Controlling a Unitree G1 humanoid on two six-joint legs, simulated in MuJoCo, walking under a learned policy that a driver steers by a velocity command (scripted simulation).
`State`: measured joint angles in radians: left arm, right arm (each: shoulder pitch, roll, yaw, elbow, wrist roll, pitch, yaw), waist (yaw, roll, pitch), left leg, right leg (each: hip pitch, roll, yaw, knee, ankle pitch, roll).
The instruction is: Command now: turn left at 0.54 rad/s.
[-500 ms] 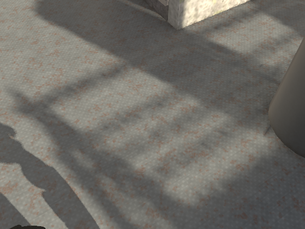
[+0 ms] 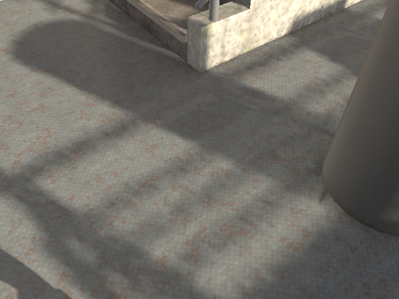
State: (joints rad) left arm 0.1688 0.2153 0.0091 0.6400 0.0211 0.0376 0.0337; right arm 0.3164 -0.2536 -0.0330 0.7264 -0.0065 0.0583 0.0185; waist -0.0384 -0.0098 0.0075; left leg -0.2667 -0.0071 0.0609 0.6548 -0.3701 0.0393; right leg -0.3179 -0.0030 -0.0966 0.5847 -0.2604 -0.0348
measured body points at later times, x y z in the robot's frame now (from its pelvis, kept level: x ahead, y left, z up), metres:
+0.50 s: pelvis +0.00 -0.02 +0.01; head +0.04 -0.02 +0.46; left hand +0.04 +0.29 -0.07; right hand +0.24 -0.25 -0.10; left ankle -0.03 +0.08 -0.71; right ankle +0.07 -0.11 -0.73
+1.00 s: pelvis +0.01 +0.01 +0.02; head +0.00 +0.02 +0.47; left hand -0.08 +0.27 -0.11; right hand +0.23 -0.17 -0.09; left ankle -0.08 +0.05 -0.73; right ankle +0.11 -0.09 -0.66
